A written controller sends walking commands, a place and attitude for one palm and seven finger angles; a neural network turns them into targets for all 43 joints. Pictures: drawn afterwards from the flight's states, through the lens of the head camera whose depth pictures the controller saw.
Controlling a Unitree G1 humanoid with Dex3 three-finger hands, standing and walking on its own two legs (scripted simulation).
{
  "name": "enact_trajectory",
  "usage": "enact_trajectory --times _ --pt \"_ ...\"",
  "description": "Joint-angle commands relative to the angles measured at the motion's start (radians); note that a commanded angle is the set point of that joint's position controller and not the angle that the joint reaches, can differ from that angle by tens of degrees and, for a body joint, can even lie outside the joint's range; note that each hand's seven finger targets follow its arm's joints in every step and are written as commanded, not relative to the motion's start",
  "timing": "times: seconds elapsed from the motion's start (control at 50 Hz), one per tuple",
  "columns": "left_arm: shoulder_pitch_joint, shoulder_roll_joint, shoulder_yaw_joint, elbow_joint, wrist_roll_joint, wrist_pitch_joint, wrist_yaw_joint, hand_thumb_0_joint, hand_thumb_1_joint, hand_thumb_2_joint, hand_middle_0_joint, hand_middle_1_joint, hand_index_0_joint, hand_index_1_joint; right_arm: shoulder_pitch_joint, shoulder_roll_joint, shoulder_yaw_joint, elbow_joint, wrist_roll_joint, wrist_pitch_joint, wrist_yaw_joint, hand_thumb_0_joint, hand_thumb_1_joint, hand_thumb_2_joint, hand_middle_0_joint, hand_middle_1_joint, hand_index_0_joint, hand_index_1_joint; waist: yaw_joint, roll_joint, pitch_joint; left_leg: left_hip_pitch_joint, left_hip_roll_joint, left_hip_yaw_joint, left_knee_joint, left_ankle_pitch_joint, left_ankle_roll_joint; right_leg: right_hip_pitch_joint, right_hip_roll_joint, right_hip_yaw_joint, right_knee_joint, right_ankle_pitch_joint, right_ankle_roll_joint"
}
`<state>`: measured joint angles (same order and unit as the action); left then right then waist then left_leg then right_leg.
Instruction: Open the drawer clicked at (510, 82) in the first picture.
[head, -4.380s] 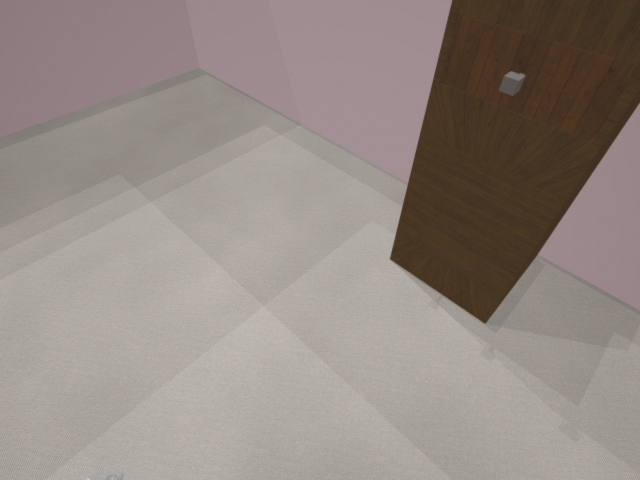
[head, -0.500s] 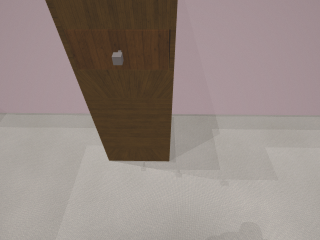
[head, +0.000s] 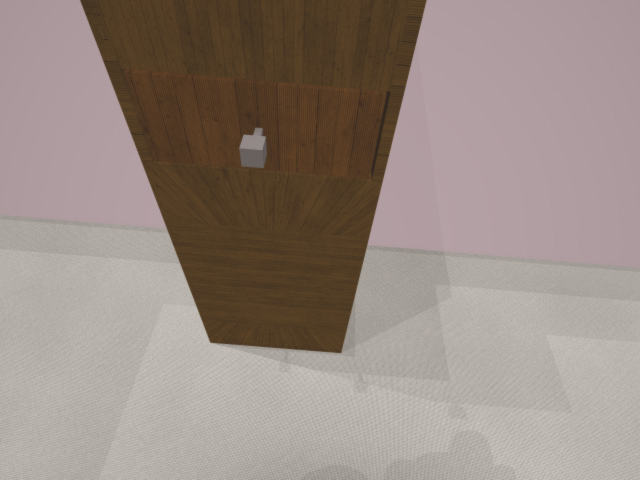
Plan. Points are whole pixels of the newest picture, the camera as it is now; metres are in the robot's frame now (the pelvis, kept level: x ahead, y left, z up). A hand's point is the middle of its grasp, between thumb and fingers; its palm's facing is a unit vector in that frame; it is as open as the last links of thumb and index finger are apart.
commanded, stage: come to a stop and stand still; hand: left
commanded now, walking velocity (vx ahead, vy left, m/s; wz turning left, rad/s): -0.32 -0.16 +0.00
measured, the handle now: (255, 144) +0.57 +0.15 +0.09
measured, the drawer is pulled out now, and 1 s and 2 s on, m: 0.00 0.00 0.00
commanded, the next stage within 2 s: look again from close up in 1.46 s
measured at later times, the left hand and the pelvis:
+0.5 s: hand out of the picture +0.13 +0.15 -0.15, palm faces +0.06 -0.97 -0.25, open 7.4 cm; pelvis +0.04 -0.04 +0.01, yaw +2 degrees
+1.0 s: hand out of the picture -0.02 +0.17 -0.16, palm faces +0.05 -0.97 -0.23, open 7.4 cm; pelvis +0.00 -0.01 +0.01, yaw +1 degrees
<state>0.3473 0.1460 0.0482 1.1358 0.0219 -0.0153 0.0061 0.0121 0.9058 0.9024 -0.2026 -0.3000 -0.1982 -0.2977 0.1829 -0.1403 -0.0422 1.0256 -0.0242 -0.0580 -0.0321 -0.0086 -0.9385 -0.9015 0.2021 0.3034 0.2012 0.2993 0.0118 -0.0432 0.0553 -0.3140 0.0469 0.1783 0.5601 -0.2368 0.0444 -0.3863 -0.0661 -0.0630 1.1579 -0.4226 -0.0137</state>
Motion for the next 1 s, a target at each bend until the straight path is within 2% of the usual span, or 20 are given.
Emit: enact_trajectory --times 0.0,0.1,0.18,0.22,0.24,0.28,0.3,0.42,0.52,0.58,0.6,0.62,0.64,0.66,0.7,0.82,0.86,0.9,0.94,0.98 --pt "0.073 -0.012 -0.002 -0.045 -0.001 0.008 0.003 0.0 0.9 0.9 -0.2 -0.3 -0.2 -0.3 0.083 -0.095 -0.003 0.0 0.001 -0.006 -0.002 0.0 -0.9 -0.9 0.2 0.3 0.2 0.3 0.012 0.118 -0.028 0.025 0.235 -0.176 -0.318 0.354 0.097 0.007 -0.043 0.027 -0.196 0.08 0.028" --pt "0.005 0.036 -0.003 -0.08 -0.001 0.03 0.023 0.0 0.9 0.9 -0.2 -0.3 -0.2 -0.3 0.063 -0.131 -0.017 0.009 0.004 0.03 -0.008 0.0 -0.9 -0.9 0.2 0.3 0.2 0.3 -0.003 0.183 -0.029 0.084 0.246 -0.141 -0.222 0.55 0.099 0.078 -0.01 -0.005 -0.453 0.122 0.042" --pt "0.008 0.119 0.023 -0.115 0.007 0.027 0.024 0.0 0.9 0.9 -0.2 -0.3 -0.2 -0.3 0.052 -0.144 -0.04 -0.01 0.005 0.062 -0.003 0.0 -0.9 -0.9 0.2 0.3 0.2 0.3 0.018 0.11 -0.013 0.032 0.182 -0.114 -0.067 0.357 0.018 0.167 -0.039 0.02 -0.632 0.444 0.022" --pt "-0.02 0.216 0.036 -0.14 0.012 0.017 0.028 0.0 0.9 0.9 -0.2 -0.3 -0.2 -0.3 0.11 -0.074 -0.037 -0.02 0.016 0.078 0.007 0.0 -0.9 -0.9 0.2 0.3 0.2 0.3 -0.005 -0.14 -0.07 -0.055 -0.009 -0.027 0.203 -0.143 -0.064 0.209 -0.291 0.264 -0.725 0.884 -0.113" --pt "-0.006 0.24 0.043 -0.146 0.005 0.015 0.031 0.0 0.9 0.9 -0.2 -0.3 -0.2 -0.3 0.084 -0.068 -0.035 -0.032 0.018 0.096 0.001 0.0 -0.9 -0.9 0.2 0.3 0.2 0.3 0.031 -0.217 -0.128 -0.051 -0.033 -0.104 0.387 -0.405 -0.062 0.193 -0.362 0.325 -0.781 0.964 -0.197" --pt "-0.093 0.205 0.038 -0.169 0.006 0.019 0.04 0.0 0.9 0.9 -0.2 -0.3 -0.2 -0.3 0.07 -0.091 -0.042 -0.026 0.016 0.107 0.0 0.0 -0.9 -0.9 0.2 0.3 0.2 0.3 0.006 -0.12 -0.118 -0.131 -0.031 -0.197 0.606 -0.346 -0.065 0.21 -0.315 0.273 -0.762 0.92 -0.226" --pt "-0.121 0.192 0.042 -0.183 0.005 0.022 0.048 0.0 0.9 0.9 -0.2 -0.3 -0.2 -0.3 0.081 -0.091 -0.042 -0.025 0.015 0.106 0.001 0.0 -0.9 -0.9 0.2 0.3 0.2 0.3 -0.001 -0.064 -0.136 -0.154 -0.022 -0.204 0.632 -0.317 -0.071 0.24 -0.304 0.238 -0.739 0.937 -0.219" --pt "-0.126 0.204 0.045 -0.202 0.01 0.02 0.048 0.0 0.9 0.9 -0.2 -0.3 -0.2 -0.3 0.036 -0.092 -0.031 -0.049 0.011 0.11 0.014 0.0 -0.9 -0.9 0.2 0.3 0.2 0.3 0.023 -0.108 -0.159 -0.12 -0.026 -0.177 0.437 -0.27 -0.1 0.283 -0.266 0.188 -0.764 0.822 -0.188" --pt "-0.144 0.226 0.051 -0.199 0.016 0.029 0.037 0.0 0.9 0.9 -0.2 -0.3 -0.2 -0.3 0.072 -0.088 -0.022 -0.055 0.014 0.096 0.02 0.0 -0.9 -0.9 0.2 0.3 0.2 0.3 0.014 -0.136 -0.161 -0.015 -0.028 -0.133 0.177 -0.227 -0.083 0.25 -0.234 0.198 -0.818 0.505 -0.167" --pt "-0.169 0.213 0.047 -0.194 0.003 0.04 0.031 0.0 0.9 0.9 -0.2 -0.3 -0.2 -0.3 0.164 -0.088 -0.016 -0.024 0.013 0.083 0.018 0.0 -0.9 -0.9 0.2 0.3 0.2 0.3 -0.028 -0.123 -0.143 0.173 -0.035 -0.098 -0.102 -0.042 -0.065 0.117 -0.179 0.166 -0.801 0.252 -0.089" --pt "-0.167 0.18 0.038 -0.194 -0.003 0.045 0.028 0.0 0.9 0.9 -0.2 -0.3 -0.2 -0.3 0.177 -0.111 -0.018 -0.023 0.012 0.076 0.018 0.0 -0.9 -0.9 0.2 0.3 0.2 0.3 -0.034 -0.022 -0.125 0.236 0.017 -0.155 -0.198 -0.039 -0.052 0.026 -0.13 0.129 -0.743 0.104 -0.047" --pt "-0.163 0.123 0.028 -0.213 -0.009 0.05 0.023 0.0 0.9 0.9 -0.2 -0.3 -0.2 -0.3 0.163 -0.173 -0.028 -0.04 -0.001 0.071 0.018 0.0 -0.9 -0.9 0.2 0.3 0.2 0.3 -0.032 0.218 -0.068 0.155 0.178 -0.371 -0.313 -0.11 0.009 -0.061 -0.027 0.041 -0.612 0.014 0.009" --pt "-0.184 0.1 0.023 -0.223 -0.009 0.054 0.021 0.0 0.9 0.9 -0.2 -0.3 -0.2 -0.3 0.085 -0.217 -0.027 -0.079 -0.007 0.076 0.015 0.0 -0.9 -0.9 0.2 0.3 0.2 0.3 -0.02 0.316 0.014 -0.056 0.294 -0.488 -0.41 -0.192 0.076 -0.032 0.027 -0.002 -0.475 -0.025 0.034" --pt "-0.204 0.113 0.027 -0.207 0.001 0.065 0.023 0.0 0.9 0.9 -0.2 -0.3 -0.2 -0.3 0.015 -0.2 -0.022 -0.084 -0.008 0.072 0.007 0.0 -0.9 -0.9 0.2 0.3 0.2 0.3 -0.017 0.351 0.053 -0.144 0.277 -0.482 -0.459 -0.217 0.084 0.002 0.022 0.071 -0.361 -0.033 0.031" --pt "-0.12 0.115 0.03 -0.164 0.004 0.061 0.012 0.0 0.9 0.9 -0.2 -0.3 -0.2 -0.3 -0.041 -0.159 -0.006 -0.079 -0.003 0.063 -0.007 0.0 -0.9 -0.9 0.2 0.3 0.2 0.3 0.037 0.251 0.042 -0.069 0.2 -0.349 -0.393 -0.081 0.077 -0.018 0.034 0.092 -0.242 0.035 0.025" --pt "-0.115 0.08 -0.011 -0.121 -0.01 0.029 0.02 0.0 0.9 0.9 -0.2 -0.3 -0.2 -0.3 0.105 -0.157 -0.007 0.004 0.005 0.047 -0.01 0.0 -0.9 -0.9 0.2 0.3 0.2 0.3 -0.018 0.187 -0.049 0.256 0.179 -0.264 -0.224 0.521 0.095 0.047 0.019 0.029 -0.583 0.033 0.05" --pt "-0.048 0.094 -0.013 -0.075 -0.012 0.016 0.025 0.0 0.9 0.9 -0.2 -0.3 -0.2 -0.3 0.119 -0.151 -0.005 0.023 0.016 0.044 -0.009 0.0 -0.9 -0.9 0.2 0.3 0.2 0.3 0.002 0.138 -0.075 0.218 0.137 -0.245 -0.161 0.479 0.042 0.202 0.007 0.038 -0.79 0.265 0.043" --pt "-0.035 0.139 -0.017 -0.047 -0.012 0.003 0.033 0.0 0.9 0.9 -0.2 -0.3 -0.2 -0.3 0.122 -0.109 0.003 0.025 0.028 0.039 -0.002 0.0 -0.9 -0.9 0.2 0.3 0.2 0.3 -0.022 0.055 -0.084 0.143 0.074 -0.202 -0.155 0.285 -0.022 0.285 -0.097 0.133 -0.782 0.536 -0.002" --pt "-0.035 0.132 -0.019 -0.031 -0.013 -0.004 0.033 0.0 0.9 0.9 -0.2 -0.3 -0.2 -0.3 0.112 -0.102 0.01 0.044 0.02 0.048 -0.002 0.0 -0.9 -0.9 0.2 0.3 0.2 0.3 -0.02 -0.069 -0.09 0.184 0.058 -0.173 -0.165 0.202 -0.043 0.241 -0.092 0.142 -0.763 0.547 -0.023" --pt "-0.05 0.116 -0.026 -0.026 -0.014 -0.003 0.033 0.0 0.9 0.9 -0.2 -0.3 -0.2 -0.3 0.124 -0.101 0.013 0.062 0.019 0.051 -0.002 0.0 -0.9 -0.9 0.2 0.3 0.2 0.3 -0.028 -0.067 -0.057 0.196 0.056 -0.171 -0.192 0.148 -0.043 0.196 -0.082 0.14 -0.792 0.45 -0.021"
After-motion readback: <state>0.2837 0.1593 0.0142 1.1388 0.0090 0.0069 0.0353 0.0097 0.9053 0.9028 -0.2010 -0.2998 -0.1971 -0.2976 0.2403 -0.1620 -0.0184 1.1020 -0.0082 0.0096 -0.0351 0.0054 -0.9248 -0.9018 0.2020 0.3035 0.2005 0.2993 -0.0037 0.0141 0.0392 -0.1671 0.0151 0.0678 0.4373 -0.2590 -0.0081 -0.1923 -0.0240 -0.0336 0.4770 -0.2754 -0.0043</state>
